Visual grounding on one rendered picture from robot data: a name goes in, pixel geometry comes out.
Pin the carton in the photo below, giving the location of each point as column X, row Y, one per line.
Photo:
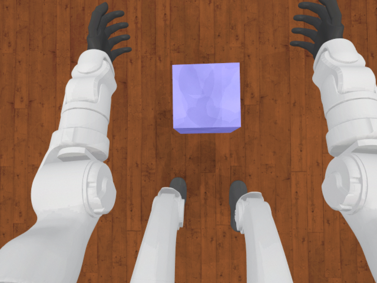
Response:
column 206, row 98

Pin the left robot upper arm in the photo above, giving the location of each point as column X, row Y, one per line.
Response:
column 68, row 198

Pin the right robot forearm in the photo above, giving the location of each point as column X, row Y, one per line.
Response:
column 349, row 97

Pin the right robot foot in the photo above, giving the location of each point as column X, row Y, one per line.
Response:
column 237, row 189

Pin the robot right thigh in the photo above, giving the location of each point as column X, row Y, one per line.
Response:
column 265, row 257

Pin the robot left hand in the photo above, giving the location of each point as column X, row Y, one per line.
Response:
column 98, row 32

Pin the left robot forearm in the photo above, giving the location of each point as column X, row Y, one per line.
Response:
column 85, row 114

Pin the right robot upper arm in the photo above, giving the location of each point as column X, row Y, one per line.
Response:
column 350, row 186

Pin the robot right hand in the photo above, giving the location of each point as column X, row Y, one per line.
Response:
column 329, row 25

